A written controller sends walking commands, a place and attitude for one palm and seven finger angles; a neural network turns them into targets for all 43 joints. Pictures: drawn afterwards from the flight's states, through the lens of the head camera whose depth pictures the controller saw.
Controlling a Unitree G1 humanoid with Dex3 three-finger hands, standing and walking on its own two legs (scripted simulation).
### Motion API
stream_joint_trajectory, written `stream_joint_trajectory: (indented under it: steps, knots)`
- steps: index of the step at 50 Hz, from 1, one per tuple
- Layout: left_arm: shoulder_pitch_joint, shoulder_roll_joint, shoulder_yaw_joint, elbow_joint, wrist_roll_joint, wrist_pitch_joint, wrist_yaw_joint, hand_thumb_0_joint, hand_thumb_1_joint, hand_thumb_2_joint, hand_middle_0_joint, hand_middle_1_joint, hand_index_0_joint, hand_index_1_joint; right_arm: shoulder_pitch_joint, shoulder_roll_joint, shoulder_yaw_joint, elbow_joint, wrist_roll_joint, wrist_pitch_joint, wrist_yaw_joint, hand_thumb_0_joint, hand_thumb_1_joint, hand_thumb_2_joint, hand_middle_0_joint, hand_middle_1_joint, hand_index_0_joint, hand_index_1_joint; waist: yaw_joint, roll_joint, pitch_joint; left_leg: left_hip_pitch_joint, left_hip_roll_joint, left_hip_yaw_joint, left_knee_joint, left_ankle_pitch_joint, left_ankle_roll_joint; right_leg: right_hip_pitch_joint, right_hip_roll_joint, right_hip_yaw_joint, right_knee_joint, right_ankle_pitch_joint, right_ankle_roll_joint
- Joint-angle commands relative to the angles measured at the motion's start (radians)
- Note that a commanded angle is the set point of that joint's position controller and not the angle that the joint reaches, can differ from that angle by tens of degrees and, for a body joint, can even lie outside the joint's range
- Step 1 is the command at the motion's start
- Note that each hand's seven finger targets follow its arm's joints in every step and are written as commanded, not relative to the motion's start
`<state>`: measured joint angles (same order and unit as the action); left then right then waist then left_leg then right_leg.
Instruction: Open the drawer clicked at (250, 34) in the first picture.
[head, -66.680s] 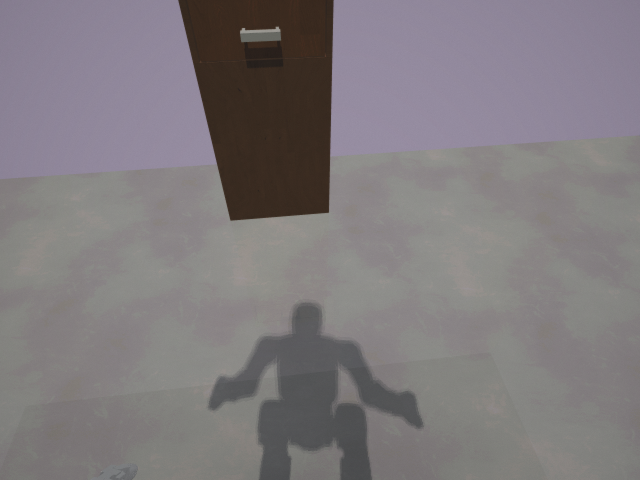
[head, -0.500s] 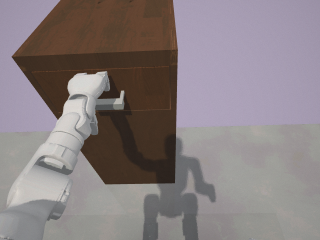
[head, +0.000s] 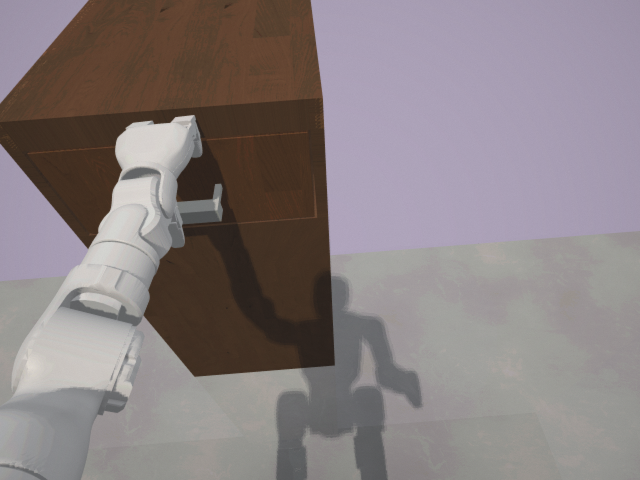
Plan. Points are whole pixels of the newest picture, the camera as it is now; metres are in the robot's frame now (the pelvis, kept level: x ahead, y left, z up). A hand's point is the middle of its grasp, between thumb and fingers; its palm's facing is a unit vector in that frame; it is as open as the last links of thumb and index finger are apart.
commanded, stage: re-aim the fingers above the handle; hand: left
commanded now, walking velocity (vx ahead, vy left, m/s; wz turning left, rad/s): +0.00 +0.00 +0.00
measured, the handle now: (183, 202) +0.52 +0.20 +0.05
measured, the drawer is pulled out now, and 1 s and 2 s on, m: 0.00 0.00 0.00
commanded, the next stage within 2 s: lower the fingers behind the handle in 0.08 s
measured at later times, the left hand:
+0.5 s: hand (166, 205) +0.48 +0.21 +0.08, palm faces -0.01 +0.02 -1.00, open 13.8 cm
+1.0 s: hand (174, 229) +0.47 +0.21 +0.04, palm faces +0.03 -0.01 -1.00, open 13.9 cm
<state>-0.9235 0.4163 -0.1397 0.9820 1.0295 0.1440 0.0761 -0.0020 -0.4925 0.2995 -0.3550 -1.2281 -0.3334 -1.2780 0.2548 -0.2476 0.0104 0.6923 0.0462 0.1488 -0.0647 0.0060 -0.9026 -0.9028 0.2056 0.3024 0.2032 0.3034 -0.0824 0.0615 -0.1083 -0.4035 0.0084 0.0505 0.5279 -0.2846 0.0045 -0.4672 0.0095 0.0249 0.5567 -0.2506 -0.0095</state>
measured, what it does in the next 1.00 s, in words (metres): stands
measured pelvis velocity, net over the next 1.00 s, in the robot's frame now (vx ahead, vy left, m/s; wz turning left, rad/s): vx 0.01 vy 0.02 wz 0.02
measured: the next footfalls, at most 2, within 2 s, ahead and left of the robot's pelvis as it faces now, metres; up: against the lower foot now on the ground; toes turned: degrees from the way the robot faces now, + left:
none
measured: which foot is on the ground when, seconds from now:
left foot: down 0.00-1.00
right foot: down 0.00-1.00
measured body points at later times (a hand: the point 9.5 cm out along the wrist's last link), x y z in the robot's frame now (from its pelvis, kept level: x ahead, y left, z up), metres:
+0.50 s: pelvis +0.00 +0.01 -0.01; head +0.06 +0.00 +0.44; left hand +0.47 +0.20 +0.14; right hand +0.07 -0.25 -0.14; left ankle -0.02 +0.12 -0.73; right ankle +0.01 -0.11 -0.73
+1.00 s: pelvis +0.01 +0.02 -0.02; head +0.08 +0.01 +0.43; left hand +0.46 +0.21 +0.10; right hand +0.07 -0.25 -0.15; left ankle -0.02 +0.12 -0.73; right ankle +0.01 -0.11 -0.73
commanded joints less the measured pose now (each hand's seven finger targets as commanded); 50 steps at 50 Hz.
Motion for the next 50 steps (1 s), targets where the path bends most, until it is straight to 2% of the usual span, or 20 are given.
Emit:
stream_joint_trajectory:
  steps: [1,4,5,8,10,11,13,14,19,20,21,23,27,30,33,37,39,41,45,50]
  knots:
    - [-0.211,0.306,0.081,-0.091,0.005,-0.069,-0.067,0.0,-0.5,0.3,-0.3,-1.2,-0.3,-1.2,0.003,-0.163,-0.053,-0.142,0.0,-0.04,-0.027,0.0,-0.9,-0.9,0.2,0.3,0.2,0.3,0.043,-0.211,-0.182,-0.036,-0.024,0.026,-0.049,0.114,0.037,0.247,-0.011,-0.005,-0.086,0.178,0.004]
    - [-0.265,0.332,0.11,-0.248,-0.009,-0.185,-0.059,0.0,-0.5,0.3,-0.3,-1.2,-0.3,-1.2,0.007,-0.154,-0.062,-0.17,-0.004,-0.067,-0.034,0.0,-0.9,-0.9,0.2,0.3,0.2,0.3,0.043,-0.166,-0.232,-0.021,-0.027,0.018,-0.029,0.101,0.044,0.242,-0.015,0.016,-0.075,0.163,0.005]
    - [-0.304,0.343,0.127,-0.314,-0.014,-0.226,-0.043,0.0,-0.5,0.3,-0.3,-1.2,-0.3,-1.2,0.013,-0.148,-0.069,-0.17,-0.007,-0.076,-0.033,0.0,-0.9,-0.9,0.2,0.3,0.2,0.3,0.043,-0.123,-0.266,-0.001,-0.029,0.013,-0.02,0.117,0.044,0.241,-0.013,0.018,-0.066,0.175,0.001]
    - [-0.414,0.373,0.169,-0.495,-0.017,-0.32,0.038,0.0,-0.5,0.3,-0.3,-1.2,-0.3,-1.2,0.044,-0.136,-0.094,-0.149,-0.019,-0.101,-0.027,0.0,-0.9,-0.9,0.2,0.3,0.2,0.3,0.03,-0.012,-0.372,0.081,-0.036,0.001,0.02,0.185,0.044,0.215,0.002,0.018,-0.04,0.216,-0.01]
    - [-0.455,0.363,0.168,-0.522,0.0,-0.337,0.107,0.0,-0.5,0.3,-0.3,-1.2,-0.3,-1.2,0.064,-0.128,-0.105,-0.121,-0.023,-0.113,-0.018,0.0,-0.9,-0.9,0.2,0.3,0.2,0.3,0.017,0.045,-0.41,0.116,-0.042,-0.009,0.043,0.237,0.036,0.17,0.014,0.005,-0.02,0.234,-0.017]
    - [-0.488,0.32,0.128,-0.513,0.0,-0.329,0.138,0.0,-0.5,0.3,-0.3,-1.2,-0.3,-1.2,0.077,-0.13,-0.107,-0.106,-0.026,-0.119,-0.01,0.0,-0.9,-0.9,0.2,0.3,0.2,0.3,-0.005,0.022,-0.403,0.117,-0.041,-0.012,0.052,0.237,0.035,0.147,0.016,-0.001,-0.025,0.22,-0.015]
    - [-0.492,0.254,0.085,-0.442,0.002,-0.291,0.192,0.0,-0.5,0.3,-0.3,-1.2,-0.3,-1.2,0.087,-0.137,-0.113,-0.07,-0.02,-0.131,0.006,0.0,-0.9,-0.9,0.2,0.3,0.2,0.3,-0.025,0.041,-0.346,0.119,-0.035,-0.022,0.048,0.2,0.026,0.06,0.026,-0.02,-0.025,0.157,-0.019]
    - [-0.479,0.245,0.084,-0.39,0.005,-0.26,0.211,0.0,-0.5,0.3,-0.3,-1.2,-0.3,-1.2,0.094,-0.141,-0.112,-0.052,-0.021,-0.132,0.011,0.0,-0.9,-0.9,0.2,0.3,0.2,0.3,-0.028,0.023,-0.343,0.119,-0.032,-0.024,0.044,0.189,0.024,0.045,0.029,-0.027,-0.026,0.137,-0.019]
    - [-0.501,0.107,-0.036,-0.212,0.014,-0.1,0.206,0.0,-0.5,0.3,-0.3,-1.2,-0.3,-1.2,0.098,-0.151,-0.108,-0.026,-0.02,-0.119,0.037,0.0,-0.9,-0.9,0.2,0.3,0.2,0.3,-0.044,0.026,-0.338,0.13,-0.029,-0.029,0.031,0.214,0.016,0.008,0.034,-0.05,-0.025,0.138,-0.026]
    - [-0.5,0.12,-0.026,-0.19,0.014,-0.077,0.19,0.0,-0.5,0.3,-0.3,-1.2,-0.3,-1.2,0.098,-0.155,-0.106,-0.028,-0.022,-0.114,0.038,0.0,-0.9,-0.9,0.2,0.3,0.2,0.3,-0.038,0.029,-0.354,0.131,-0.026,-0.026,0.03,0.227,0.016,0.02,0.032,-0.049,-0.022,0.151,-0.026]
    - [-0.485,0.131,-0.015,-0.151,0.012,-0.062,0.169,0.0,-0.5,0.3,-0.3,-1.2,-0.3,-1.2,0.099,-0.162,-0.105,-0.029,-0.025,-0.105,0.036,0.0,-0.9,-0.9,0.2,0.3,0.2,0.3,-0.038,-0.023,-0.359,0.119,-0.027,-0.028,0.031,0.242,0.02,0.045,0.033,-0.051,-0.025,0.17,-0.026]
    - [-0.439,0.158,0.008,-0.11,0.005,-0.051,0.128,0.0,-0.5,0.3,-0.3,-1.2,-0.3,-1.2,0.093,-0.164,-0.096,-0.052,-0.025,-0.091,0.031,0.0,-0.9,-0.9,0.2,0.3,0.2,0.3,-0.022,-0.067,-0.355,0.081,-0.028,-0.023,0.032,0.252,0.026,0.082,0.027,-0.049,-0.011,0.208,-0.021]
    - [-0.333,0.225,0.086,-0.145,0.007,-0.109,0.088,0.0,-0.5,0.3,-0.3,-1.2,-0.3,-1.2,0.09,-0.159,-0.092,-0.097,-0.034,-0.077,0.018,0.0,-0.9,-0.9,0.2,0.3,0.2,0.3,0.019,-0.108,-0.399,0.061,-0.023,-0.013,0.047,0.326,0.034,0.156,0.022,-0.042,0.018,0.305,-0.019]
    - [-0.232,0.127,0.025,-0.125,0.003,-0.122,0.074,0.0,-0.5,0.3,-0.3,-1.2,-0.3,-1.2,0.093,-0.155,-0.092,-0.108,-0.027,-0.072,0.023,0.0,-0.9,-0.9,0.2,0.3,0.2,0.3,0.013,-0.17,-0.279,0.025,-0.021,-0.01,0.042,0.29,0.035,0.103,0.027,-0.052,0.003,0.276,-0.016]
    - [-0.26,0.181,0.068,-0.2,0.006,-0.172,0.09,0.0,-0.5,0.3,-0.3,-1.2,-0.3,-1.2,0.093,-0.157,-0.095,-0.117,-0.026,-0.074,0.021,0.0,-0.9,-0.9,0.2,0.3,0.2,0.3,0.017,-0.142,-0.263,0.02,-0.022,-0.015,0.046,0.265,0.035,0.079,0.028,-0.043,0.007,0.24,-0.02]
    - [-0.373,0.211,0.097,-0.389,0.033,-0.25,0.169,0.0,-0.5,0.3,-0.3,-1.2,-0.3,-1.2,0.11,-0.137,-0.115,-0.108,-0.041,-0.093,0.026,0.0,-0.9,-0.9,0.2,0.3,0.2,0.3,0.015,0.005,-0.397,0.109,-0.023,-0.028,0.091,0.37,0.03,0.059,0.035,-0.038,0.045,0.269,-0.029]
    - [-0.412,0.217,0.112,-0.416,0.05,-0.256,0.223,0.0,-0.5,0.3,-0.3,-1.2,-0.3,-1.2,0.123,-0.132,-0.121,-0.088,-0.048,-0.102,0.032,0.0,-0.9,-0.9,0.2,0.3,0.2,0.3,0.009,0.031,-0.435,0.136,-0.019,-0.036,0.115,0.428,0.02,0.033,0.041,-0.045,0.066,0.282,-0.03]
    - [-0.392,0.227,0.127,-0.367,0.067,-0.222,0.267,0.0,-0.5,0.3,-0.3,-1.2,-0.3,-1.2,0.131,-0.136,-0.126,-0.066,-0.051,-0.106,0.041,0.0,-0.9,-0.9,0.2,0.3,0.2,0.3,0.009,0.046,-0.456,0.143,-0.014,-0.041,0.129,0.478,0.01,0.02,0.045,-0.054,0.078,0.286,-0.033]
    - [-0.352,0.131,0.064,-0.288,0.053,-0.131,0.293,0.0,-0.5,0.3,-0.3,-1.2,-0.3,-1.2,0.133,-0.136,-0.13,-0.046,-0.048,-0.101,0.063,0.0,-0.9,-0.9,0.2,0.3,0.2,0.3,0.001,0.054,-0.466,0.151,-0.009,-0.037,0.138,0.499,0.003,-0.003,0.049,-0.064,0.083,0.293,-0.03]
    - [-0.316,0.154,0.074,-0.216,0.043,-0.062,0.257,0.0,-0.5,0.3,-0.3,-1.2,-0.3,-1.2,0.113,-0.147,-0.122,-0.056,-0.041,-0.076,0.058,0.0,-0.9,-0.9,0.2,0.3,0.2,0.3,0.002,-0.05,-0.433,0.07,-0.019,-0.023,0.115,0.416,0.019,0.077,0.043,-0.058,0.069,0.328,-0.025]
